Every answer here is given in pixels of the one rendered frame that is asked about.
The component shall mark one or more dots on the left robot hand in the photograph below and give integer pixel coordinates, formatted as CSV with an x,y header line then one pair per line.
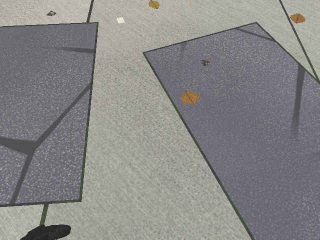
x,y
52,232

